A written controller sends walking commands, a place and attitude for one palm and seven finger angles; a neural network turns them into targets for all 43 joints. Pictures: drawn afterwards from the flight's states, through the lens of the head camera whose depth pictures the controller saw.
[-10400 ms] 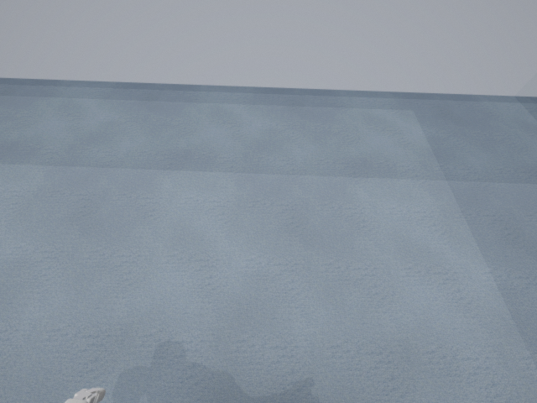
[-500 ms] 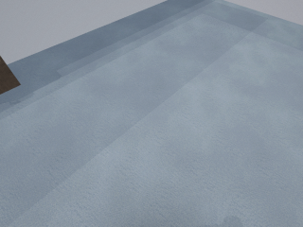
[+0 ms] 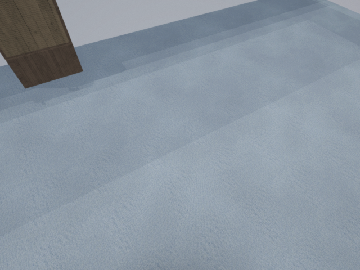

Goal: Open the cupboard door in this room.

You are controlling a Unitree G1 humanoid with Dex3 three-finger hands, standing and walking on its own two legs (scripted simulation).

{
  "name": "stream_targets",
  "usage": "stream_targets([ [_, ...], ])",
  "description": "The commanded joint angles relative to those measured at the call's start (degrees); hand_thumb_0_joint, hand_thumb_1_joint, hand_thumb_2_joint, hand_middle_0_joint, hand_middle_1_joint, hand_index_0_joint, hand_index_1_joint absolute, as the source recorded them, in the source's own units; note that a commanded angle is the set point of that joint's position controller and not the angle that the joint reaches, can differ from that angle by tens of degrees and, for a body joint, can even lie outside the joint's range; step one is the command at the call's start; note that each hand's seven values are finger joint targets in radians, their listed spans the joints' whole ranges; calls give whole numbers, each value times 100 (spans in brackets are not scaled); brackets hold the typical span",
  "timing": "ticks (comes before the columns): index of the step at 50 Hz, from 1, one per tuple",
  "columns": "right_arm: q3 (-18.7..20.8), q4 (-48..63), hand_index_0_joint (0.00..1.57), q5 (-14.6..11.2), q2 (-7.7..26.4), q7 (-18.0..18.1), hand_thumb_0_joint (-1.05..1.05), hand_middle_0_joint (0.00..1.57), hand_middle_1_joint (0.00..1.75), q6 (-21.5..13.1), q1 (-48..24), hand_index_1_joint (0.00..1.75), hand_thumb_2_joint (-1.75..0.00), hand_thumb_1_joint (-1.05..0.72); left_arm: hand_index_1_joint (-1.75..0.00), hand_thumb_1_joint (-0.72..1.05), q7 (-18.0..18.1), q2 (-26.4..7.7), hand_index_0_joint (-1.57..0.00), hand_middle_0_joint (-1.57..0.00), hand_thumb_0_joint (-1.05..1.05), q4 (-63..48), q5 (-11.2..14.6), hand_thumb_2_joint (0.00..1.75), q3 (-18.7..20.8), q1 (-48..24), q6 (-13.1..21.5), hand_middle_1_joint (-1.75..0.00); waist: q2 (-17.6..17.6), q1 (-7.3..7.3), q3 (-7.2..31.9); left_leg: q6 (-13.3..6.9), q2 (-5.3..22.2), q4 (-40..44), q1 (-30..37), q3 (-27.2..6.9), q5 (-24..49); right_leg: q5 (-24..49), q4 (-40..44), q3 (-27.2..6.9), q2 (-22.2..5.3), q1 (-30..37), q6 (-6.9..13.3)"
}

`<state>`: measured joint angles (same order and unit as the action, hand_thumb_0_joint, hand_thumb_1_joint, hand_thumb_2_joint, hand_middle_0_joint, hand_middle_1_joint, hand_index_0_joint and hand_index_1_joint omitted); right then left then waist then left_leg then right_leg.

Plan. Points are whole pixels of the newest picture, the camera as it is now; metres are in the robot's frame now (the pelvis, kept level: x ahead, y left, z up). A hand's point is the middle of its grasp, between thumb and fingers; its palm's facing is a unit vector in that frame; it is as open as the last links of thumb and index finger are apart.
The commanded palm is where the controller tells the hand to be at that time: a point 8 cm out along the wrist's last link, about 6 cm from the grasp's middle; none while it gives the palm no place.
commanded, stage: stand and wait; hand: left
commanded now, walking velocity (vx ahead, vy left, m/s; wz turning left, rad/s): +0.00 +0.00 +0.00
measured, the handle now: out of the picture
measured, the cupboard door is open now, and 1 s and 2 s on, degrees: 0 0 0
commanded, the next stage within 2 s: turn or walk to find it in 0.22 s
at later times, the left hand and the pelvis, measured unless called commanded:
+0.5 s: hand out of the picture +0.01 +0.18 -0.15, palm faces +0.12 -0.97 -0.23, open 7.3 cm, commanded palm none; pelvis -0.01 -0.01 +0.01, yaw +5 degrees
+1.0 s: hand out of the picture -0.04 +0.21 -0.16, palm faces +0.15 -0.96 -0.24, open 7.4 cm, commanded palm none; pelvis -0.04 +0.02 +0.01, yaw +7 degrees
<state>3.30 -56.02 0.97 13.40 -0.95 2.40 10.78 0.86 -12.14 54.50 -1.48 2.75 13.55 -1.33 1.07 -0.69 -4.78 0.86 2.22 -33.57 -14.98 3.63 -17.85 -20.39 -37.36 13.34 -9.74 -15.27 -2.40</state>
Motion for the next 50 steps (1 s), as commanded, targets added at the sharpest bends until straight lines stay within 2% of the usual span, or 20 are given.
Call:
stream_targets([
  [1,240,140,20,18,1225,173,0,20,30,-218,683,30,-90,-90,-30,90,85,-465,-20,-20,0,-433,58,90,55,-195,-59,-30,-1538,417,979,-1085,2050,1498,1202,-2018,3311,-1569,-2012,-960,263,-1243,-133],
  [6,43,113,20,9,709,269,0,20,30,-285,-95,30,-90,-90,-30,90,-7,-379,-20,-20,0,92,82,90,21,-6,-27,-30,-1023,65,613,-985,1278,1358,1001,-949,3529,-615,-1834,-1128,350,-1033,-115],
  [10,59,-63,20,11,696,261,0,20,30,-263,34,30,-90,-90,-30,90,8,-271,-20,-20,0,206,86,90,-66,-74,-8,-30,-928,160,523,-960,1251,1404,934,-923,3206,-601,-687,-986,454,-512,-107],
  [14,81,-82,20,-31,634,222,0,20,30,-224,-138,30,-90,-90,-30,90,50,-319,-20,-20,0,448,71,90,-62,511,88,-30,-712,-87,550,-646,959,992,497,-941,2400,726,1053,-778,533,442,-103],
  [16,37,9,20,-90,249,170,0,20,30,-217,-94,30,-90,-90,-30,90,102,-791,-20,-20,0,434,9,90,27,541,172,-30,503,-44,452,-150,248,205,-433,-408,882,1651,1684,-1803,-438,1010,233],
  [17,15,114,20,-91,128,145,0,20,30,-153,-182,30,-90,-90,-30,90,90,-1077,-20,-20,0,359,3,90,91,495,179,-30,1269,-92,327,29,-204,-355,-689,-116,-536,1604,2051,-2402,-1157,721,751],
  [18,69,221,20,-39,254,149,0,20,30,-46,-447,30,-90,-90,-30,90,90,-1164,-20,-20,0,280,5,90,171,552,181,-30,1733,-300,141,7,-144,-1352,-799,-347,-1368,1241,2405,-2717,-1419,209,1103],
  [22,124,74,20,-41,229,82,0,20,30,-14,-161,30,-90,-90,-30,90,122,-801,-20,-20,0,43,-25,90,139,84,186,-30,756,18,158,60,-67,-2718,-1107,-437,-930,2351,1937,-1605,-997,330,1042],
  [27,55,202,20,-63,97,64,0,20,30,-58,-353,30,-90,-90,-30,90,130,-970,-20,-20,0,68,-64,90,232,314,178,-30,923,-200,431,152,-51,-1496,-827,-117,-1053,2983,1577,-1317,-1057,757,1067],
  [30,9,59,20,-58,63,98,0,20,30,-131,92,30,-90,-90,-30,90,119,-998,-20,-20,0,162,-18,90,233,193,140,-30,896,-12,665,130,-111,-55,-10,93,-193,2590,1184,-1121,-906,603,831],
  [31,6,-40,20,-39,117,100,0,20,30,-173,362,30,-90,-90,-30,90,118,-937,-20,-20,0,161,30,90,204,113,107,-30,638,124,703,97,-80,727,597,94,565,2125,885,-969,-740,231,585],
  [32,55,-64,20,-13,426,105,0,20,30,-249,495,30,-90,-90,-30,90,106,-691,-20,-20,0,110,81,90,153,195,60,-30,-320,152,847,-73,478,1284,1160,-621,1135,1277,196,-683,-307,-307,263],
  [33,133,-38,20,23,884,130,0,20,30,-278,538,30,-90,-90,-30,90,85,-329,-20,-20,0,8,112,90,57,270,32,-30,-1752,127,767,-564,1613,1586,1277,-1969,2216,-484,-481,-496,263,-1040,-59],
  [34,140,-62,20,26,961,176,0,20,30,-251,510,30,-90,-90,-30,90,99,-342,-20,-20,0,-17,83,90,12,10,-5,-30,-1630,250,682,-981,1908,1862,731,-2143,1927,-1321,-1153,-807,379,-847,-53],
  [35,123,-84,20,36,897,238,0,20,30,-274,357,30,-90,-90,-30,90,110,-322,-20,-20,0,37,78,90,12,-169,-57,-30,-1672,205,520,-1044,1824,1972,380,-2103,1601,-1293,-1583,-1107,363,-828,-26],
  [38,-27,-135,20,32,554,296,0,20,30,-305,-22,30,-90,-90,-30,90,33,-234,-20,-20,0,349,61,90,-24,-23,-44,-30,-1011,-11,147,-992,1362,1836,252,-1369,2036,-665,-1621,-1231,370,-766,4],
  [43,9,-367,20,15,509,295,0,20,30,-312,274,30,-90,-90,-30,90,50,-106,-20,-20,0,514,72,90,-135,54,10,-30,-679,98,458,-966,1220,1623,792,-1100,2509,-462,-207,-1046,493,-270,-33],
  [46,-25,-464,20,-42,407,279,0,20,30,-319,224,30,-90,-90,-30,90,86,-156,-20,-20,0,752,72,90,-159,469,88,-30,-532,-85,485,-636,919,1274,466,-857,2059,755,1288,-985,498,594,-22],
  [49,-108,-494,20,-90,46,211,0,20,30,-317,360,30,-90,-90,-30,90,121,-495,-20,-20,0,785,70,90,-191,349,185,-30,-60,106,324,-142,309,1172,374,-431,954,1595,1707,-1628,-181,514,298],
  [50,-108,-542,20,-57,23,217,0,20,30,-249,355,30,-90,-90,-30,90,112,-541,-20,-20,0,810,67,90,-158,252,208,-30,775,120,218,-61,204,1024,457,-300,705,1293,1815,-1759,-117,223,367],
])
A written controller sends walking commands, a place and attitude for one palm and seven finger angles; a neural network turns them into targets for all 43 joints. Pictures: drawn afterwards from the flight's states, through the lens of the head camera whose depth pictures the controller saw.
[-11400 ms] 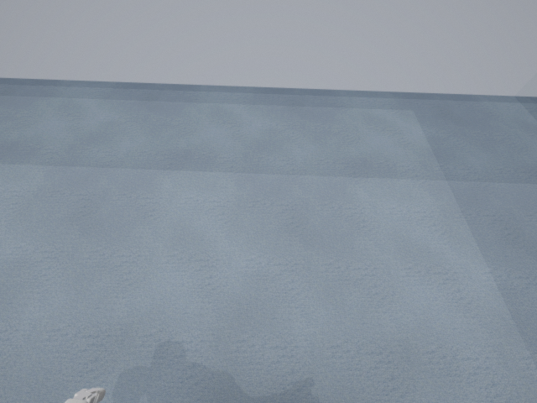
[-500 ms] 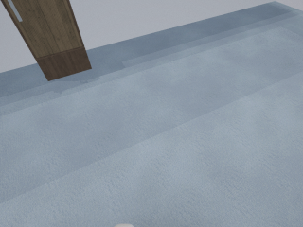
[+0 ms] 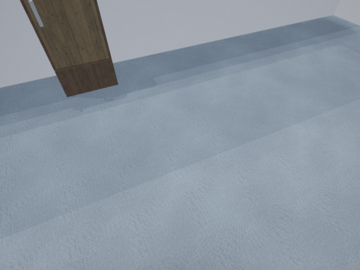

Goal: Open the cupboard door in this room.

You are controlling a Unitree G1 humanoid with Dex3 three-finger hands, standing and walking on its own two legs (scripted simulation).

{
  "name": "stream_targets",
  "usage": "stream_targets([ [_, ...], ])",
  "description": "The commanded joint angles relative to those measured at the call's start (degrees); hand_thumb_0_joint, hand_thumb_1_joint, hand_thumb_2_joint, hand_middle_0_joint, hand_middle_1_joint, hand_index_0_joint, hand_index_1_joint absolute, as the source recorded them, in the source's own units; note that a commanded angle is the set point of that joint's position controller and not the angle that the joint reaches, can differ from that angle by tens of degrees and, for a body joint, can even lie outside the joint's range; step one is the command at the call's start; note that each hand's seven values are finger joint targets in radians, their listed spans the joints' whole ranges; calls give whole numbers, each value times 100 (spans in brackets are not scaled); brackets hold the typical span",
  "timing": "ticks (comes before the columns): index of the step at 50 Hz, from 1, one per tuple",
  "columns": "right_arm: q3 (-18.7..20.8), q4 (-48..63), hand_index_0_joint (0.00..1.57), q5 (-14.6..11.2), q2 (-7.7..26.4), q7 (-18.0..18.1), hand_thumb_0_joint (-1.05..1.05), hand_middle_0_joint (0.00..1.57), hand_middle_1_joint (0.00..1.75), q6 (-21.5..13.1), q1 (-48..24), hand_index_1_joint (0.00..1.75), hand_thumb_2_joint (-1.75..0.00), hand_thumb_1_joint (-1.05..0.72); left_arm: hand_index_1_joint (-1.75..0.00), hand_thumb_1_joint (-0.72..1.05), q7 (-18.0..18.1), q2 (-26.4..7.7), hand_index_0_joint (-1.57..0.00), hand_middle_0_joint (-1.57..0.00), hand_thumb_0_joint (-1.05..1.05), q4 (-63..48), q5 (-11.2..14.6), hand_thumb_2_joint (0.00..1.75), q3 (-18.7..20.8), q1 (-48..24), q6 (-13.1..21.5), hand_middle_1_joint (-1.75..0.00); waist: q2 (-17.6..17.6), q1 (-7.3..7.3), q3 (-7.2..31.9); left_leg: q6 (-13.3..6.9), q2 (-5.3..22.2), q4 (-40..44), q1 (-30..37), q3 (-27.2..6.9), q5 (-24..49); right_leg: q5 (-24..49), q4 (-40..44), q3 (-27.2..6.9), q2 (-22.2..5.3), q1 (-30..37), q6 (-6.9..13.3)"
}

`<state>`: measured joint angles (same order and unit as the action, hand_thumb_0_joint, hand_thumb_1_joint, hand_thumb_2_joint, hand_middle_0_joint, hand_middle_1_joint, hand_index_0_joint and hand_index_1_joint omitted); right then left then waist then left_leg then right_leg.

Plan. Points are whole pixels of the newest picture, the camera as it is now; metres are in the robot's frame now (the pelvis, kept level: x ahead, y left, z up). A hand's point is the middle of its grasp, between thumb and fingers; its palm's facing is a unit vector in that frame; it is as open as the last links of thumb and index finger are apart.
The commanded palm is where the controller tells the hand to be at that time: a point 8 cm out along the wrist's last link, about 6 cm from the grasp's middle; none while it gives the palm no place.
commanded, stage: stand and wait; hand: left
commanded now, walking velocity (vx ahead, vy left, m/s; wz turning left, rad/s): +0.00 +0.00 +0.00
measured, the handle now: (36, 12) +1.56 +1.08 -0.05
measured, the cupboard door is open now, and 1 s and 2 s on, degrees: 0 0 0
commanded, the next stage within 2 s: turn or walk to find it in 0.12 s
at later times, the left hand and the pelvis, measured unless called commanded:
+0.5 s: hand out of the picture -0.01 +0.19 -0.19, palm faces +0.17 -0.97 -0.19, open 7.4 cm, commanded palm none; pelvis -0.02 +0.01 -0.01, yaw +7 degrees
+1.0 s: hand out of the picture -0.02 +0.14 -0.16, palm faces +0.23 -0.94 -0.24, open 7.3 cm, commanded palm none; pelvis -0.01 -0.05 +0.00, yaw +12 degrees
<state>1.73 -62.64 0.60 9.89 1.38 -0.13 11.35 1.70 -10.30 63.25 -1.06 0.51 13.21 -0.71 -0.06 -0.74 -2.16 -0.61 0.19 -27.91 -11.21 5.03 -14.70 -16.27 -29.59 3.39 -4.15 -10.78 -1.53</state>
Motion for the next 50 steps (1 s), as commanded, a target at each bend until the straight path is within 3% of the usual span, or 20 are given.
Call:
stream_targets([
  [1,50,85,20,-6,401,-11,0,20,30,22,320,30,-90,-90,-30,90,18,-664,-20,-20,0,-55,33,90,41,251,157,-30,1027,149,-202,97,385,454,216,-375,291,633,1215,-845,-730,-518,340],
  [5,-11,-114,20,-5,405,-7,0,20,30,-47,567,30,-90,-90,-30,90,31,-504,-20,-20,0,-40,57,90,20,298,147,-30,248,127,-265,20,583,753,321,-510,775,470,1112,-564,-391,-431,228],
  [9,-23,-118,20,-2,390,-5,0,20,30,-11,577,30,-90,-90,-30,90,49,-561,-20,-20,0,-47,83,90,83,389,112,-30,92,59,-275,37,530,669,-35,-530,647,295,1035,-483,-460,-220,226],
  [17,170,231,20,40,360,-63,0,20,30,175,636,30,-90,-90,-30,90,66,-843,-20,-20,0,-516,3,90,385,121,25,-30,810,71,-179,146,310,-1162,-756,-289,-535,-175,1268,-770,-1466,-518,835],
  [20,213,355,20,16,328,-94,0,20,30,165,713,30,-90,-90,-30,90,56,-837,-20,-20,0,-657,-22,90,439,-53,5,-30,542,168,-179,140,427,-799,-500,-290,-338,307,635,-289,-1436,-797,699],
  [21,234,369,20,35,414,-103,0,20,30,142,847,30,-90,-90,-30,90,39,-795,-20,-20,0,-733,-5,90,451,-97,-30,-30,109,228,-136,5,608,-294,-354,-666,195,-40,148,71,-1137,-1040,447],
  [22,277,421,20,68,657,-114,0,20,30,116,901,30,-90,-90,-30,90,15,-628,-20,-20,0,-807,24,90,432,-102,-74,-30,-818,250,-219,-234,1013,356,-429,-1560,299,-778,-588,474,-559,-1363,128],
  [23,347,463,20,120,963,-82,0,20,30,78,1073,30,-90,-90,-30,90,19,-449,-20,-20,0,-937,49,90,393,-317,-99,-30,-1761,404,-217,-693,1688,1319,-564,-2918,205,-1278,-1882,695,60,-1557,-115],
  [24,372,446,20,106,1085,-33,0,20,30,46,1160,30,-90,-90,-30,90,20,-469,-20,-20,0,-1034,14,90,381,-474,-111,-30,-1583,448,-44,-1002,1894,1519,-439,-3276,477,-1660,-2852,139,28,-1739,-51],
  [25,377,484,20,89,1057,-4,0,20,30,13,1074,30,-90,-90,-30,90,-3,-472,-20,-20,0,-1053,6,90,386,-520,-80,-30,-1094,340,119,-1083,1869,1347,-238,-3230,698,-1507,-3239,-138,-56,-1932,-33],
  [28,319,625,20,90,972,30,0,20,30,-33,636,30,-90,-90,-30,90,-41,-420,-20,-20,0,-962,11,90,360,-367,-27,-30,-740,187,499,-945,1449,1080,114,-2398,1197,-1050,-3199,-265,-45,-1853,-100],
  [34,314,630,20,99,1001,25,0,20,30,2,523,30,-90,-90,-30,90,-34,-323,-20,-20,0,-941,35,90,236,-400,-58,-30,-802,252,515,-946,1359,1078,294,-2142,1489,-1152,-1786,-168,105,-1229,-137],
  [38,295,605,20,61,946,-22,0,20,30,23,253,30,-90,-90,-30,90,-6,-383,-20,-20,0,-655,44,90,186,213,14,-30,-726,-11,501,-596,1016,786,-250,-1802,1043,-21,173,0,207,45,-113],
  [39,273,608,20,21,802,-41,0,20,30,19,203,30,-90,-90,-30,90,14,-497,-20,-20,0,-581,20,90,184,394,65,-30,-358,-80,463,-341,744,467,-508,-1500,691,417,877,-143,41,453,-97],
  [40,233,632,20,-32,530,-66,0,20,30,25,262,30,-90,-90,-30,90,43,-819,-20,-20,0,-581,-18,90,207,313,124,-30,415,23,366,-25,354,-68,-995,-1101,134,236,1275,-1071,-697,616,157],
  [41,156,725,20,-26,350,-85,0,20,30,53,180,30,-90,-90,-30,90,37,-1124,-20,-20,0,-679,-14,90,230,54,133,-30,1051,107,3,175,21,-204,-1127,-751,-605,-70,1585,-1674,-1381,48,519],
  [42,178,774,20,40,495,-73,0,20,30,136,-4,30,-90,-90,-30,90,21,-1204,-20,-20,0,-778,-7,90,295,-38,156,-30,1586,-21,-218,186,43,-680,-1083,-775,-965,-261,1847,-2030,-1558,-479,829],
  [45,175,548,20,40,536,-60,0,20,30,134,133,30,-90,-90,-30,90,12,-881,-20,-20,0,-697,-2,90,206,-191,169,-30,940,173,-373,147,133,-1185,-869,-717,-780,1161,1387,-1440,-1205,-475,958],
  [48,106,399,20,7,452,-17,0,20,30,92,145,30,-90,-90,-30,90,0,-780,-20,-20,0,-506,26,90,167,156,217,-30,921,70,9,209,137,-765,-665,-513,-542,2798,857,-918,-934,220,824],
  [50,85,317,20,-1,470,14,0,20,30,66,124,30,-90,-90,-30,90,19,-709,-20,-20,0,-356,31,90,145,294,221,-30,877,64,44,211,203,-275,-360,-482,-169,3013,735,-898,-878,213,746],
])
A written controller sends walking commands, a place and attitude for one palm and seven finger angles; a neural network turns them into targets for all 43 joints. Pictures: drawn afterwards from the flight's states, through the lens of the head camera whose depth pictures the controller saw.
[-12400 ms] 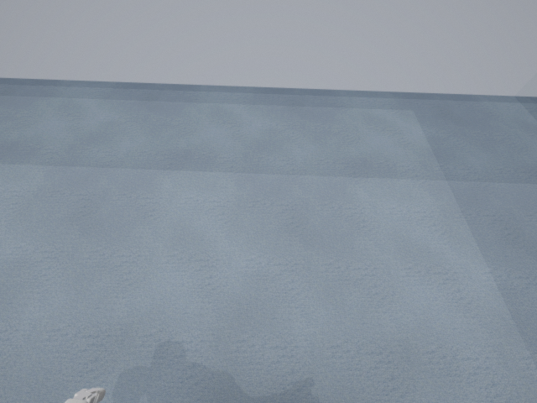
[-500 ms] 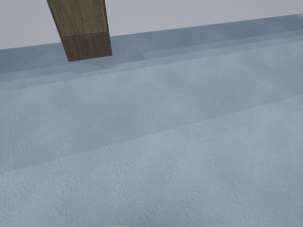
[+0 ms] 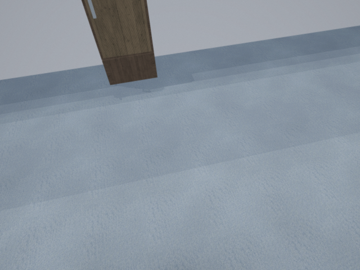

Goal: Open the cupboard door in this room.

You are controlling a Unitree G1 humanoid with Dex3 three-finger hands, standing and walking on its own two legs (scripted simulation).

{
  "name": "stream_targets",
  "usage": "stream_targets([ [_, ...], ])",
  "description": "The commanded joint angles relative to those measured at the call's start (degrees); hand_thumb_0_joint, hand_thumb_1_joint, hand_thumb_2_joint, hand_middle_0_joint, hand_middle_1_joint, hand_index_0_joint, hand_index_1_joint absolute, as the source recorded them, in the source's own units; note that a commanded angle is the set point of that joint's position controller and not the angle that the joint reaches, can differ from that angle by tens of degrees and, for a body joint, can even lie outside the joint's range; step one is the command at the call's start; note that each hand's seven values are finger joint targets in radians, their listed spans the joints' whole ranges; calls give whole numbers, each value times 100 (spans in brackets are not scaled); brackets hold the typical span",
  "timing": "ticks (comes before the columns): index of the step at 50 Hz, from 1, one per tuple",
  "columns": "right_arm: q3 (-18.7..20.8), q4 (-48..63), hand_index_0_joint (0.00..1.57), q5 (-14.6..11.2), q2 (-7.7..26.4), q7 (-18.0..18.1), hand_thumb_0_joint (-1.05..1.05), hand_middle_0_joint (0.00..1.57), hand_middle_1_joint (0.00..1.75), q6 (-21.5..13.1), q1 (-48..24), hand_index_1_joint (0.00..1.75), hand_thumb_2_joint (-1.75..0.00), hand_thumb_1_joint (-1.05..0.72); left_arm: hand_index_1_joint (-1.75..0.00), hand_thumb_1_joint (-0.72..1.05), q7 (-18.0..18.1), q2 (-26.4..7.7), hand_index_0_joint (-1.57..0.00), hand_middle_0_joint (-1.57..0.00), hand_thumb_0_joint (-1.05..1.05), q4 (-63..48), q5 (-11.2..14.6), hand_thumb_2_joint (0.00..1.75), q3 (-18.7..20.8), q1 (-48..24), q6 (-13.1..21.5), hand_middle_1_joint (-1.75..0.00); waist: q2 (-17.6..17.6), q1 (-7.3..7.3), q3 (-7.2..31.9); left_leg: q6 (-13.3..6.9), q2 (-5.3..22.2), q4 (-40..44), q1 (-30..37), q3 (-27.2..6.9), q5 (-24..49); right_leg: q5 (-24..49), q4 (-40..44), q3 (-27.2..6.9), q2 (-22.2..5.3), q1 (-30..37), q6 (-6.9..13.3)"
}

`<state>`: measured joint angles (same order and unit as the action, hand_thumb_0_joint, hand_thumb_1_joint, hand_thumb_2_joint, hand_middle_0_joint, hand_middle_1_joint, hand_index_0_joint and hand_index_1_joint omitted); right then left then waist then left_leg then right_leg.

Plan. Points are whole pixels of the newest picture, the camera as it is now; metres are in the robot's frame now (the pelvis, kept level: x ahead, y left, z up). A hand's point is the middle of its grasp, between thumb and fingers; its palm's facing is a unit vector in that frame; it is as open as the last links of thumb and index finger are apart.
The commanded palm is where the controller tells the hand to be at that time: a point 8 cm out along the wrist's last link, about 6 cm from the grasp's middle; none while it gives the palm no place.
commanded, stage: stand and wait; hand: left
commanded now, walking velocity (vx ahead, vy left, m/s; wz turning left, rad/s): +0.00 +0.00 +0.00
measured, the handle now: (91, 5) +1.78 +0.77 -0.05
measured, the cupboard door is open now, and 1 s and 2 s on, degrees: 0 0 0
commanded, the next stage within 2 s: turn or walk to find it in 0.02 s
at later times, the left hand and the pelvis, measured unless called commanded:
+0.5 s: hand out of the picture +0.01 +0.24 -0.17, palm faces +0.17 -0.96 -0.23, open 7.4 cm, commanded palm none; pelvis -0.02 +0.03 +0.00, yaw +9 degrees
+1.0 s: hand out of the picture +0.00 +0.13 -0.15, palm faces +0.37 -0.90 -0.22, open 7.4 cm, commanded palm none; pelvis +0.10 -0.01 +0.01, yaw +20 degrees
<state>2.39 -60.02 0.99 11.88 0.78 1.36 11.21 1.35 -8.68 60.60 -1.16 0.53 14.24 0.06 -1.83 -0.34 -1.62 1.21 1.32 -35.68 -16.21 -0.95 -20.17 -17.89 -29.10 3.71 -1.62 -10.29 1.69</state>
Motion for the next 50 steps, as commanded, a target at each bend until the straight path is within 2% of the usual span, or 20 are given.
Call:
stream_targets([
  [1,-4,-30,20,-41,272,87,0,20,30,-113,240,30,-90,-90,-30,90,64,-870,-20,-20,0,-49,56,90,137,178,140,-30,872,68,86,8,163,890,465,95,932,3140,582,-858,-1070,123,324],
  [3,7,-109,20,-43,433,95,0,20,30,-155,257,30,-90,-90,-30,90,64,-822,-20,-20,0,-25,76,90,153,273,98,-30,481,14,235,-86,435,968,994,-111,2420,2567,408,-531,-791,-139,21],
  [6,35,-132,20,-50,500,96,0,20,30,-114,143,30,-90,-90,-30,90,69,-912,-20,-20,0,6,73,90,225,263,20,-30,20,2,217,-114,513,700,802,-165,2654,2066,301,-317,-763,-51,-90],
  [14,142,244,20,-19,424,16,0,20,30,20,1,30,-90,-90,-30,90,50,-1239,-20,-20,0,-304,-18,90,433,-12,-55,-30,926,1,-145,7,135,-405,-200,176,0,1165,731,-738,-1783,-310,538],
  [16,165,318,20,-21,400,-18,0,20,30,11,68,30,-90,-90,-30,90,45,-1220,-20,-20,0,-405,-33,90,456,-123,-86,-30,809,65,-194,-37,239,20,130,190,163,971,411,-403,-1735,-697,409],
  [17,172,316,20,14,486,-35,0,20,30,-18,306,30,-90,-90,-30,90,26,-1150,-20,-20,0,-466,-15,90,464,-191,-104,-30,349,184,-46,-180,423,584,400,-196,495,134,15,-37,-1420,-935,120],
  [19,289,302,20,129,1105,-35,0,20,30,-80,879,30,-90,-90,-30,90,-29,-813,-20,-20,0,-746,24,90,402,-623,-156,-30,-1763,519,-204,-960,1582,2531,316,-3027,-1297,-1721,-2263,523,-38,-1894,-435],
  [20,313,316,20,83,1187,-9,0,20,30,-106,976,30,-90,-90,-30,90,-59,-858,-20,-20,0,-864,-29,90,377,-789,-146,-30,-1316,505,-246,-1253,1804,2791,277,-3412,-1976,-1575,-3063,-39,-211,-2211,-338],
  [24,249,523,20,67,995,27,0,20,30,-279,536,30,-90,-90,-30,90,-232,-795,-20,-20,0,-836,-55,90,347,-475,37,-30,-639,153,70,-1111,1200,2517,378,-2418,-1372,-718,-3183,-238,-253,-2166,-369],
  [31,315,438,20,71,1025,-3,0,20,30,-326,920,30,-90,-90,-30,90,-301,-715,-20,-20,0,-1176,-27,90,290,-933,126,-30,-741,320,151,-1178,1021,2349,756,-2206,-631,-751,-1467,-59,-150,-1719,-488],
  [33,318,444,20,75,1001,-22,0,20,30,-302,738,30,-90,-90,-30,90,-307,-704,-20,-20,0,-1081,-11,90,306,-624,136,-30,-790,134,128,-1047,856,2194,165,-1984,-646,-558,-694,106,-13,-787,-498],
  [35,316,449,20,48,876,-26,0,20,30,-271,482,30,-90,-90,-30,90,-291,-874,-20,-20,0,-702,-30,90,366,374,197,-30,-273,-336,323,-684,335,1131,-783,-1456,-927,12,512,188,37,929,-490],
  [36,243,535,20,6,475,-36,0,20,30,-286,485,30,-90,-90,-30,90,-216,-1298,-20,-20,0,-529,-95,90,472,939,250,-30,847,-566,373,-403,-178,-180,-2140,-845,-1183,-992,1104,-895,-926,2075,-264],
  [37,178,842,20,15,221,-66,0,20,30,-323,170,30,-90,-90,-30,90,-138,-1769,-20,-20,0,-502,-99,90,548,1260,237,-30,2148,-762,74,-201,-455,-1589,-3162,-172,-1494,-2295,1991,-2880,-2450,2032,221],
  [38,251,982,20,70,609,-111,0,20,30,-296,-159,30,-90,-90,-30,90,-75,-1762,-20,-20,0,-571,-27,90,534,1142,246,-30,1522,-650,-307,-196,-39,-2322,-3213,-378,-1096,-2832,2387,-3483,-2837,1127,514],
  [40,290,751,20,78,569,-186,0,20,30,-202,-49,30,-90,-90,-30,90,-43,-1270,-20,-20,0,-629,-9,90,405,454,306,-30,1085,-172,-1013,-159,281,-2971,-2924,-409,-191,-2247,2500,-2571,-2493,6,350],
  [41,265,574,20,84,443,-218,0,20,30,-154,166,30,-90,-90,-30,90,-53,-982,-20,-20,0,-650,4,90,306,205,340,-30,872,23,-1099,-62,318,-2999,-2635,-283,298,-926,2267,-1474,-2018,-93,165],
  [43,177,402,20,57,253,-213,0,20,30,-122,400,30,-90,-90,-30,90,-56,-620,-20,-20,0,-478,23,90,166,589,419,-30,1095,73,-750,63,162,-2953,-2270,7,617,2273,1693,-349,-1473,272,47],
  [46,104,348,20,16,138,-176,0,20,30,-53,352,30,-90,-90,-30,90,-3,-537,-20,-20,0,-217,6,90,61,1040,435,-30,1249,75,-378,89,89,-2583,-1892,244,750,4942,1181,217,-1250,632,-62],
  [50,-16,375,20,-20,72,-146,0,20,30,-36,-159,30,-90,-90,-30,90,66,-582,-20,-20,0,25,-4,90,11,1327,367,-30,1159,-2,-302,80,37,-1676,-1548,501,825,5450,1068,189,-1225,805,101],
])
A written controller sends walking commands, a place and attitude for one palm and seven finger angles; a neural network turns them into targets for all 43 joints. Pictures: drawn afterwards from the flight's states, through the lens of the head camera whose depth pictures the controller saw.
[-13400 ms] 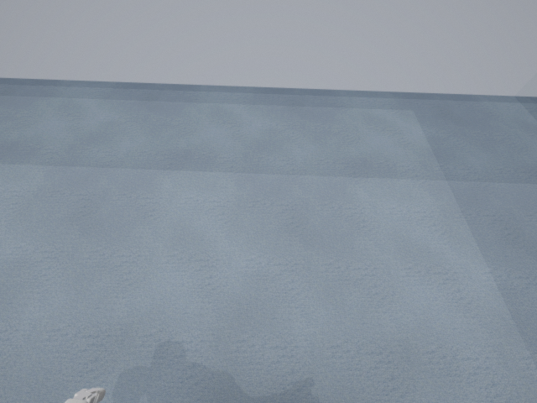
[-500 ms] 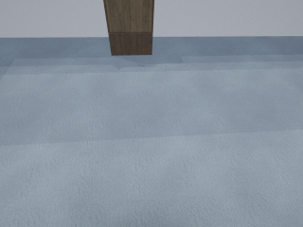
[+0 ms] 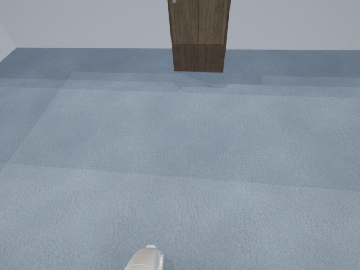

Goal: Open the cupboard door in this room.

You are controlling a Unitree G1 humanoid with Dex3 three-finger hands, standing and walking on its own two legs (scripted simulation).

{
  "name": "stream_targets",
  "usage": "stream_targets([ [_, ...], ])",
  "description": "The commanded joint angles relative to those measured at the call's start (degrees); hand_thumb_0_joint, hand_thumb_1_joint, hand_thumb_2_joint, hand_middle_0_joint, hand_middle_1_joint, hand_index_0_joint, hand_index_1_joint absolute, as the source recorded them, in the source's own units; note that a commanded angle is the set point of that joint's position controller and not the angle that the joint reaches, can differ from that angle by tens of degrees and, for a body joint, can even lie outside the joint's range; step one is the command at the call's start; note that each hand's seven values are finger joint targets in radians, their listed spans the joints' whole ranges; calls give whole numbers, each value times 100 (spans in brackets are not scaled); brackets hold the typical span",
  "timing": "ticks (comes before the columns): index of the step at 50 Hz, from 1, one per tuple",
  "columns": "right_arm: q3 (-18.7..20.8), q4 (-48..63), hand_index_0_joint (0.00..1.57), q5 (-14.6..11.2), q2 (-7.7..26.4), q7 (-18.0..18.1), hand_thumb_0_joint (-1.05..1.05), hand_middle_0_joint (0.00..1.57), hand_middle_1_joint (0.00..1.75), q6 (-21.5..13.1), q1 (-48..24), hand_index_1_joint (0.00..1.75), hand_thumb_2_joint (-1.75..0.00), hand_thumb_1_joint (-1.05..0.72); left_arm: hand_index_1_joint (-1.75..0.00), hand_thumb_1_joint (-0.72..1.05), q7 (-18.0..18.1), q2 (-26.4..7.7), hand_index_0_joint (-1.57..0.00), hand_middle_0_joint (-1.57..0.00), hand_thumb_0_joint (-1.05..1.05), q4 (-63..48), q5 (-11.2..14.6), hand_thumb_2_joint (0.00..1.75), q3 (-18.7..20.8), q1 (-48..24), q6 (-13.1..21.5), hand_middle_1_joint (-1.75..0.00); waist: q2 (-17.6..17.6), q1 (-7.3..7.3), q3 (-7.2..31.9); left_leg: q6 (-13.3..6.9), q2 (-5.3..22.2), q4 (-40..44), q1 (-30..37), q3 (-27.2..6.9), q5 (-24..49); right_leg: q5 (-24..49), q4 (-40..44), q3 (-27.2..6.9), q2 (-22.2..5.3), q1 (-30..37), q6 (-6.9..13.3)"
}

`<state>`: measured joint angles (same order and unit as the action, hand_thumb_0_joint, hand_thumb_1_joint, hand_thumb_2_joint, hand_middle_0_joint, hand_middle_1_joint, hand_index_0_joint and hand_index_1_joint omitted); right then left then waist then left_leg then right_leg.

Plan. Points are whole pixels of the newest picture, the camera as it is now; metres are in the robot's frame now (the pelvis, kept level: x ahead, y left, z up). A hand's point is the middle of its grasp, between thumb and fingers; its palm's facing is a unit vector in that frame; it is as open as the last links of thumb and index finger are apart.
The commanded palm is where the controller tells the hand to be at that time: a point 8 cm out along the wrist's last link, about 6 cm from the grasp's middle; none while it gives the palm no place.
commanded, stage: stand and wait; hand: left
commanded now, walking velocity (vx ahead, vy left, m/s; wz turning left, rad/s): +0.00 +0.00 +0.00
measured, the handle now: out of the picture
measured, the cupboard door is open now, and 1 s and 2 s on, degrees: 0 0 0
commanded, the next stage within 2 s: turn or walk to find it in 0.22 s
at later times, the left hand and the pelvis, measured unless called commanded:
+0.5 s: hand out of the picture +0.13 +0.20 -0.18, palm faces +0.11 -0.97 -0.23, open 7.4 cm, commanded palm none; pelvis +0.08 +0.00 -0.01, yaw +4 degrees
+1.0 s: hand out of the picture +0.05 +0.19 -0.20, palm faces +0.22 -0.95 -0.21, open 7.4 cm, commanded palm none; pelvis +0.09 +0.00 -0.01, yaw +10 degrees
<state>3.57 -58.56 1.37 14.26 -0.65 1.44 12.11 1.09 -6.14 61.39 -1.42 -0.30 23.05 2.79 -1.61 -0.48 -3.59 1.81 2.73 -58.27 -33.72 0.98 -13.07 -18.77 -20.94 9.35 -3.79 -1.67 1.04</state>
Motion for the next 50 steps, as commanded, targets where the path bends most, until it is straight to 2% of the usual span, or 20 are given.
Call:
stream_targets([
  [1,-170,237,20,-58,-169,10,0,20,30,-62,-392,30,-90,-90,-30,90,104,-855,-20,-20,0,3,17,90,96,498,73,-30,1159,-24,-116,11,-117,924,274,393,70,5618,201,-385,-1013,51,228],
  [5,-254,143,20,-62,-187,109,0,20,30,-217,-543,30,-90,-90,-30,90,151,-936,-20,-20,0,266,19,90,116,632,7,-30,1254,-57,280,-149,-409,2345,1251,652,139,6343,-545,-515,-1020,415,315],
  [7,-211,-153,20,-23,38,180,0,20,30,-322,242,30,-90,-90,-30,90,178,-932,-20,-20,0,319,67,90,110,568,-11,-30,991,293,826,-318,-169,3326,2777,522,2239,5756,-1661,-414,-779,8,35],
  [8,-123,-253,20,-8,448,214,0,20,30,-364,636,30,-90,-90,-30,90,184,-719,-20,-20,0,333,131,90,57,807,-8,-30,214,366,1373,-781,883,2718,4464,-372,4869,3606,-2430,-233,-459,-1357,-192],
  [9,-45,-414,20,-78,643,230,0,20,30,-358,1037,30,-90,-90,-30,90,208,-426,-20,-20,0,356,139,90,5,981,3,-30,-713,401,1674,-1401,1901,2685,5092,-1140,7169,-1064,-3464,-346,0,-2042,-275],
  [11,-125,-334,20,-163,521,348,0,20,30,-358,336,30,-90,-90,-30,90,221,-490,-20,-20,0,375,137,90,54,585,-144,-30,-724,192,1201,-1557,1930,3249,3775,-1080,5838,-1825,-3641,-1008,-216,-1894,-373],
  [13,-156,-277,20,-115,251,327,0,20,30,-318,-65,30,-90,-90,-30,90,161,-459,-20,-20,0,328,87,90,106,164,-212,-30,-438,100,455,-1341,1487,3631,2849,-882,4389,-1417,-3242,-864,-327,-1850,-419],
  [19,35,31,20,-40,346,195,0,20,30,-207,-446,30,-90,-90,-30,90,86,-483,-20,-20,0,54,14,90,237,-64,-401,-30,-572,-29,160,-1165,1145,4256,1612,-967,1112,-673,-2788,-533,-202,-1608,-469],
  [26,147,379,20,-30,483,111,0,20,30,-104,-597,30,-90,-90,-30,90,48,-871,-20,-20,0,-389,20,90,364,-163,-306,-30,-514,-264,233,-796,738,3474,1140,-1047,659,528,-817,-442,-64,-736,-468],
  [27,137,444,20,-61,290,85,0,20,30,-98,-551,30,-90,-90,-30,90,66,-1149,-20,-20,0,-461,-21,90,415,-126,-255,-30,148,-295,289,-512,330,2803,791,-716,176,682,-155,-936,-516,-408,-346],
  [28,79,590,20,-93,-40,59,0,20,30,-82,-410,30,-90,-90,-30,90,90,-1675,-20,-20,0,-602,-79,90,511,-234,-215,-30,1597,-212,301,-134,-387,1697,149,-4,-919,907,388,-2287,-1739,-220,167],
  [29,136,688,20,-56,179,71,0,20,30,10,-569,30,-90,-90,-30,90,77,-1868,-20,-20,0,-769,-25,90,551,-309,-212,-30,1780,-370,252,-90,-359,515,284,-192,-1912,874,758,-2730,-2428,-947,719],
  [32,176,542,20,-28,205,20,0,20,30,105,-315,30,-90,-90,-30,90,97,-1503,-20,-20,0,-1021,-10,90,475,-1120,-226,-30,853,33,-72,-71,-119,-956,250,-367,-1252,1398,447,-1587,-1797,-1394,685],
  [34,112,443,20,-30,125,18,0,20,30,97,-29,30,-90,-90,-30,90,87,-1376,-20,-20,0,-1049,-15,90,423,-1145,-185,-30,1025,71,257,33,-111,-724,390,-225,-1053,2286,189,-1034,-1520,-1006,579],
  [41,-69,367,20,-95,9,71,0,20,30,-11,-175,30,-90,-90,-30,90,75,-1616,-20,-20,0,-631,-30,90,441,-639,-212,-30,1308,-201,590,76,-149,1713,1253,240,-1192,3299,-155,-941,-1403,-290,714],
  [44,-103,78,20,-84,71,104,0,20,30,-114,304,30,-90,-90,-30,90,80,-1473,-20,-20,0,-475,67,90,398,-823,-259,-30,976,61,645,8,-44,3433,2517,277,271,2282,-574,-726,-1084,-917,252],
  [46,-25,72,20,-42,650,134,0,20,30,-202,339,30,-90,-90,-30,90,56,-977,-20,-20,0,-496,112,90,294,-642,-325,-30,-776,-15,684,-540,1255,3835,2888,-1098,1729,368,-1244,-287,-343,-1623,-287],
  [47,-31,35,20,-31,700,184,0,20,30,-190,251,30,-90,-90,-30,90,52,-862,-20,-20,0,-484,108,90,239,-757,-330,-30,-890,12,426,-812,1530,4022,2547,-1289,2016,-399,-1462,-294,-184,-1628,-363],
  [48,-58,-73,20,-27,578,232,0,20,30,-232,178,30,-90,-90,-30,90,65,-808,-20,-20,0,-381,98,90,205,-916,-373,-30,-1427,82,377,-928,1458,4247,2579,-1288,2276,-788,-1873,-392,-179,-1700,-391],
  [50,-117,-138,20,-49,398,286,0,20,30,-239,27,30,-90,-90,-30,90,40,-881,-20,-20,0,-184,106,90,196,-862,-390,-30,-1202,-11,242,-982,1309,4083,2501,-932,2859,-861,-2096,-617,-217,-1586,-314],
])
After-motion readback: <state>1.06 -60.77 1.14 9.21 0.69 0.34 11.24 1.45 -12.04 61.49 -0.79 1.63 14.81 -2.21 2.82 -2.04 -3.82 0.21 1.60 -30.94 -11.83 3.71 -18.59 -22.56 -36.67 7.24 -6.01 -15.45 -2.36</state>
